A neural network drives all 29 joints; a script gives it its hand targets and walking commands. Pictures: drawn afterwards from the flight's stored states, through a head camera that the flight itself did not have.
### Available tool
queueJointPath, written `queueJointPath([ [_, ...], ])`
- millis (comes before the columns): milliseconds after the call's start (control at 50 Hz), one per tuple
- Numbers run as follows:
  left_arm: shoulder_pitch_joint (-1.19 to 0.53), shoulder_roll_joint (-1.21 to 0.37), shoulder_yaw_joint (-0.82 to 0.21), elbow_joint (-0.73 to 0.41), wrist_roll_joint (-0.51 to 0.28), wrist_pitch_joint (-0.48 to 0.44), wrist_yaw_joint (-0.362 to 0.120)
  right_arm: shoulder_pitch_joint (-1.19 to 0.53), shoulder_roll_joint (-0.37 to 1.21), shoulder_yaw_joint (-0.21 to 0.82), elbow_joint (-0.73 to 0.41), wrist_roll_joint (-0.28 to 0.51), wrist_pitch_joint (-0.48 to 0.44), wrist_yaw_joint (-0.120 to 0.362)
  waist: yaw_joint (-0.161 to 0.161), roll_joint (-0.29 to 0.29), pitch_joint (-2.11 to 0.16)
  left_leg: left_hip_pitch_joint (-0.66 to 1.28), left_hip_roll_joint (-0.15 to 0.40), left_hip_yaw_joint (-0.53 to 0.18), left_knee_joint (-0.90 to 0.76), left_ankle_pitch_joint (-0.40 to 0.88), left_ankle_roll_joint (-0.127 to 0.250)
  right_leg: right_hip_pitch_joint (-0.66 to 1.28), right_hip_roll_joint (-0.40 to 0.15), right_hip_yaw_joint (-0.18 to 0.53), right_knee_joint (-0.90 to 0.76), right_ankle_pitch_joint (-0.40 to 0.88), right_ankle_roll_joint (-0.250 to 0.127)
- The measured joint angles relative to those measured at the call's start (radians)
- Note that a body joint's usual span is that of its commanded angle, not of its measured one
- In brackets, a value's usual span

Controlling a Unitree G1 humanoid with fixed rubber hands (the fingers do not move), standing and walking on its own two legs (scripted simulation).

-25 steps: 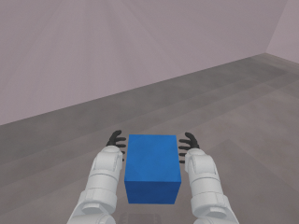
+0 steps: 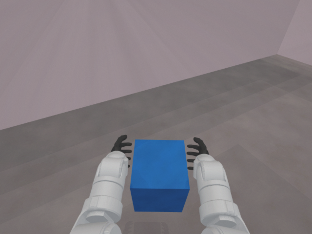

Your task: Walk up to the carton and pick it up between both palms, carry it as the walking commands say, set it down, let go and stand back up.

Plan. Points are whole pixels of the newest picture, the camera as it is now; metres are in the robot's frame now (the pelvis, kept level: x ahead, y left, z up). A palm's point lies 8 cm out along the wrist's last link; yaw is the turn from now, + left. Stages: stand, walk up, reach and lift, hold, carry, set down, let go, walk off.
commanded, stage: hold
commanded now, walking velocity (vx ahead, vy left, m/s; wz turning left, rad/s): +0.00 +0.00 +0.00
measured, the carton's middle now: (158, 176) +0.33 +0.00 -0.04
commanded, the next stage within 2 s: carry in 0.36 s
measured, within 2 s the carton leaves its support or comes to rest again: neither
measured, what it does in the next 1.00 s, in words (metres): stands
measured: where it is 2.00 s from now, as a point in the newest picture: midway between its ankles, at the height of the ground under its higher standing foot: outside the picture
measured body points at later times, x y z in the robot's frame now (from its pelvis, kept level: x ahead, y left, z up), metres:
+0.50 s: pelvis +0.00 -0.01 -0.01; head -0.04 +0.00 +0.44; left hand +0.33 +0.12 +0.05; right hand +0.33 -0.12 +0.06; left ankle +0.05 +0.11 -0.73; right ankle +0.05 -0.13 -0.73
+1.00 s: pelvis +0.01 +0.01 -0.01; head +0.00 +0.01 +0.44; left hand +0.33 +0.13 +0.08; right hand +0.33 -0.10 +0.08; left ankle +0.05 +0.11 -0.73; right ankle +0.05 -0.13 -0.73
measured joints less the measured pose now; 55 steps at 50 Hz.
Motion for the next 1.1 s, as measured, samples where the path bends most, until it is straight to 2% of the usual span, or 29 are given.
queueJointPath([
  [340,0.023,0.009,-0.033,-0.025,-0.015,0.009,-0.007,0.024,-0.009,0.026,-0.024,0.016,0.005,0.006,0.003,-0.001,0.002,0.002,0.002,0.002,-0.006,-0.001,-0.001,0.001,-0.001,-0.004,-0.004,-0.002,-0.002],
  [400,0.029,0.012,-0.048,-0.028,-0.032,0.006,0.003,0.039,-0.016,0.056,-0.045,0.033,0.014,-0.007,0.004,-0.001,-0.064,-0.095,0.024,0.028,0.031,-0.012,-0.011,-0.089,-0.014,-0.039,0.021,-0.009,-0.002],
  [460,0.037,0.020,-0.071,-0.079,-0.072,0.021,0.034,0.038,-0.016,0.086,-0.088,0.057,0.029,-0.031,0.016,-0.007,-0.094,-0.177,0.040,0.050,0.060,-0.019,-0.013,-0.177,-0.025,-0.067,0.051,-0.009,-0.002],
  [520,0.035,0.025,-0.108,-0.150,-0.132,0.053,0.115,0.030,-0.013,0.111,-0.158,0.093,0.061,-0.056,0.023,-0.012,-0.092,-0.238,0.051,0.056,0.082,-0.023,-0.021,-0.241,-0.027,-0.086,0.073,-0.009,-0.005],
  [600,0.032,0.011,-0.163,-0.252,-0.193,0.127,0.201,0.032,-0.014,0.128,-0.262,0.154,0.125,-0.141,0.021,0.007,-0.081,-0.301,0.067,0.045,0.123,-0.035,-0.031,-0.287,-0.013,-0.104,0.083,-0.007,-0.016],
  [620,0.031,0.012,-0.172,-0.274,-0.203,0.150,0.211,0.030,-0.014,0.132,-0.286,0.172,0.147,-0.164,0.016,0.011,-0.078,-0.310,0.069,0.045,0.131,-0.038,-0.031,-0.295,-0.012,-0.106,0.087,-0.008,-0.017],
  [720,0.036,0.015,-0.186,-0.405,-0.235,0.283,0.232,0.024,-0.026,0.169,-0.400,0.245,0.279,-0.217,-0.011,0.013,-0.068,-0.323,0.065,0.056,0.139,-0.044,-0.024,-0.313,-0.020,-0.102,0.103,-0.017,-0.012],
  [800,0.029,0.012,-0.178,-0.468,-0.233,0.374,0.225,0.030,-0.013,0.178,-0.467,0.255,0.362,-0.240,-0.019,0.007,-0.071,-0.316,0.056,0.062,0.131,-0.042,-0.015,-0.308,-0.031,-0.100,0.102,-0.021,-0.004],
  [940,0.011,0.004,-0.171,-0.502,-0.221,0.475,0.230,0.021,-0.008,0.176,-0.495,0.230,0.454,-0.218,0.001,-0.002,-0.081,-0.299,0.039,0.063,0.118,-0.037,-0.002,-0.289,-0.052,-0.106,0.094,-0.024,0.009],
  [1100,-0.014,-0.005,-0.152,-0.494,-0.221,0.515,0.249,-0.001,0.000,0.150,-0.480,0.197,0.485,-0.186,0.022,-0.009,-0.074,-0.288,0.027,0.061,0.106,-0.028,0.008,-0.273,-0.070,-0.117,0.083,-0.022,0.019],
])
